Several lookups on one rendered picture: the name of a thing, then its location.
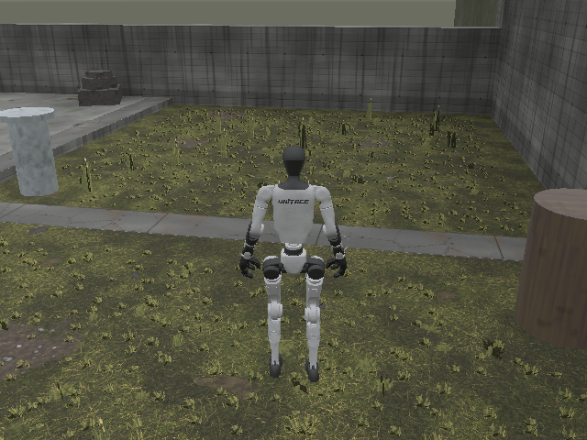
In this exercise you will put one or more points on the right robot hand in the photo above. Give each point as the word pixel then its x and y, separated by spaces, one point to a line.
pixel 342 263

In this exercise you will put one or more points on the robot left upper arm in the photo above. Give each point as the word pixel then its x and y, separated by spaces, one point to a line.
pixel 260 207

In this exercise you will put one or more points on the left robot hand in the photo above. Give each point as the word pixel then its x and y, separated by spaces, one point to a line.
pixel 245 263

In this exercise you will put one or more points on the left robot forearm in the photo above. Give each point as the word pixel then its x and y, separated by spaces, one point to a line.
pixel 250 244

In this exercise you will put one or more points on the right robot forearm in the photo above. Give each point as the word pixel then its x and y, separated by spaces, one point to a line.
pixel 336 244

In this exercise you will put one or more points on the humanoid robot torso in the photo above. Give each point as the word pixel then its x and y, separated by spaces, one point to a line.
pixel 293 214

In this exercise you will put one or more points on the robot head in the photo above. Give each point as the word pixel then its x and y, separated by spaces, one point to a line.
pixel 293 159

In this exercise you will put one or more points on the robot right upper arm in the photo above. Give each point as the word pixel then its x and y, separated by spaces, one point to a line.
pixel 322 194

